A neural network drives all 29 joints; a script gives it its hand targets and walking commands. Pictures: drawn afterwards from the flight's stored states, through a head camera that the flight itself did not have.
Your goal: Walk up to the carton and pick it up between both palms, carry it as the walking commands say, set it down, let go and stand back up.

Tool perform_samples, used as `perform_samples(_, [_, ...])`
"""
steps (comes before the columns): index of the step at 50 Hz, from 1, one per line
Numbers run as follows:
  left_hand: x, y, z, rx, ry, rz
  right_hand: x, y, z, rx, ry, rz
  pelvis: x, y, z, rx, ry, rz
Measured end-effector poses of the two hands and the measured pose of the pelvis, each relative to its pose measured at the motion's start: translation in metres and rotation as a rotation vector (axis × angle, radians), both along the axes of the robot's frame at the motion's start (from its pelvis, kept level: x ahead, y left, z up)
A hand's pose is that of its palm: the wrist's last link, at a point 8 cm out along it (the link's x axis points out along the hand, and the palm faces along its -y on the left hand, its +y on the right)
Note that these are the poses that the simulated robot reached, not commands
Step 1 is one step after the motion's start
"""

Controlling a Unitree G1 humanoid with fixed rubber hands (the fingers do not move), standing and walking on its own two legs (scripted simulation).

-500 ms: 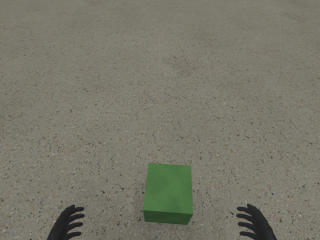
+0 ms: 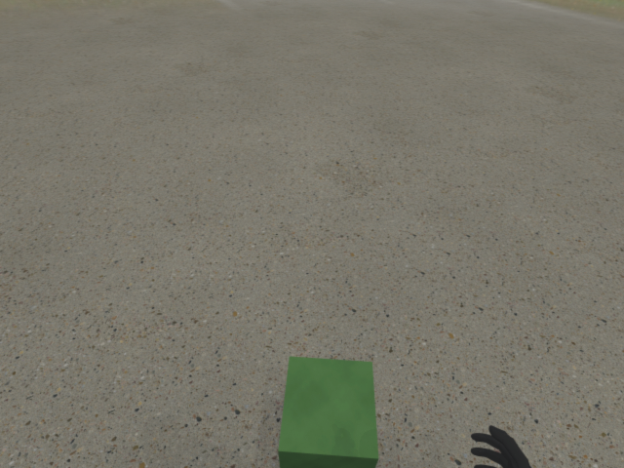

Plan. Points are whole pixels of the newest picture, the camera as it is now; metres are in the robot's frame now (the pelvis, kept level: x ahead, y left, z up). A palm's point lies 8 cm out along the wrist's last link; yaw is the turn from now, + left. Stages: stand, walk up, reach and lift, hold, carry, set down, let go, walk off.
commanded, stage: stand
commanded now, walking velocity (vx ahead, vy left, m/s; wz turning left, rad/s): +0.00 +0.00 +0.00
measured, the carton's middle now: (327, 419) +0.49 -0.06 -0.65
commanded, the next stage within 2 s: none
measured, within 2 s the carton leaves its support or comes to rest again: neither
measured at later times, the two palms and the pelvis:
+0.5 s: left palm out of the picture +0.08 +0.28 -0.09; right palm out of the picture +0.12 -0.27 -0.07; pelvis -0.01 +0.00 -0.01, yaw +0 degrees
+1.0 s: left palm out of the picture +0.09 +0.28 -0.09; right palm out of the picture +0.12 -0.27 -0.08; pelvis -0.01 +0.00 -0.01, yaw +0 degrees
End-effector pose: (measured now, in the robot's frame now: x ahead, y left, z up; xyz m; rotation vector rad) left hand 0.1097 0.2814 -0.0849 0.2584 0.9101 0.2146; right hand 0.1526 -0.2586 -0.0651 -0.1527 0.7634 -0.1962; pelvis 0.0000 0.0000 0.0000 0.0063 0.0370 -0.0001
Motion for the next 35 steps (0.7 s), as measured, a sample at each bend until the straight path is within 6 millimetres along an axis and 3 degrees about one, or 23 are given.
perform_samples(21, [-0.023, 0.0, -0.002, 0.013, -0.073, 0.001, -0.025, -0.006, -0.004, -0.018, -0.062, -0.027, -0.014, -0.002, -0.006, 0.001, -0.044, -0.001])
perform_samples(35, [-0.022, 0.0, -0.003, 0.008, -0.078, 0.007, -0.03, -0.007, -0.008, -0.02, -0.049, -0.033, -0.014, -0.002, -0.006, 0.001, -0.044, -0.001])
